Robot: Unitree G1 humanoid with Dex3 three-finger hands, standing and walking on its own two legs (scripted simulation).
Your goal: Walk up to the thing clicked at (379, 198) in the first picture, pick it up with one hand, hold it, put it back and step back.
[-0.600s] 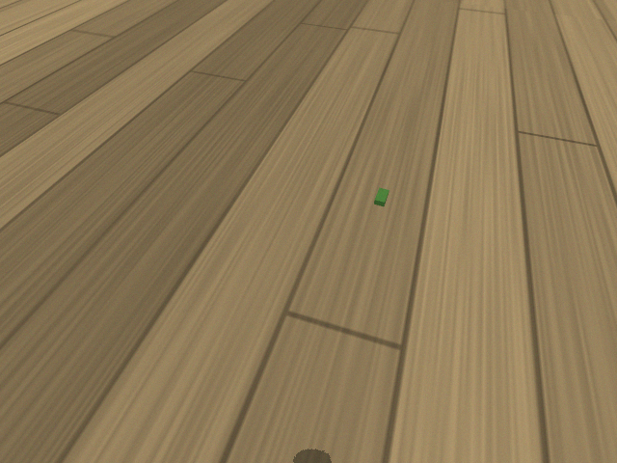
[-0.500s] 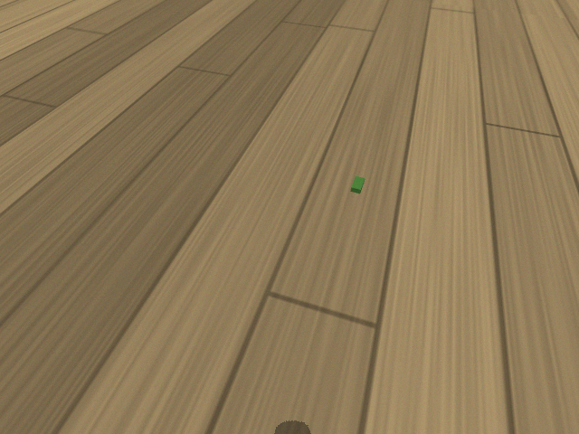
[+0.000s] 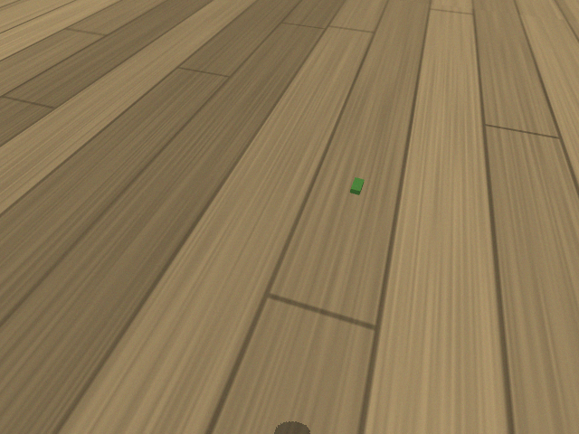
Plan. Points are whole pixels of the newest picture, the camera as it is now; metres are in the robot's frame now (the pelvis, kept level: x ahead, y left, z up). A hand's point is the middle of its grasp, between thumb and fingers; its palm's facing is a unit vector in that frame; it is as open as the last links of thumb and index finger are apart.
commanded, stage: stand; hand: left
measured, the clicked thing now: (357, 186) +1.39 -0.37 -0.77
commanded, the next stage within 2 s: walk up in 0.52 s
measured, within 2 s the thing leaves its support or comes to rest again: neither
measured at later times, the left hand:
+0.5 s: hand out of the picture +0.08 +0.25 -0.15, palm faces -0.04 -0.94 -0.35, open 7.4 cm
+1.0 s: hand (181, 309) +0.37 +0.20 -0.14, palm faces -0.40 -0.77 -0.50, open 7.4 cm
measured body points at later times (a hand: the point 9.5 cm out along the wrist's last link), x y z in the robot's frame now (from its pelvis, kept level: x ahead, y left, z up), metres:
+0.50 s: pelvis +0.00 +0.00 +0.00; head +0.01 -0.01 +0.45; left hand +0.08 +0.30 -0.13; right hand +0.08 -0.30 -0.13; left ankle +0.00 +0.13 -0.75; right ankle +0.00 -0.12 -0.75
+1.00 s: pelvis +0.13 -0.02 -0.05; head +0.12 -0.06 +0.40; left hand +0.39 +0.24 -0.11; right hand +0.01 -0.36 -0.17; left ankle +0.01 +0.14 -0.72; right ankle +0.14 -0.17 -0.75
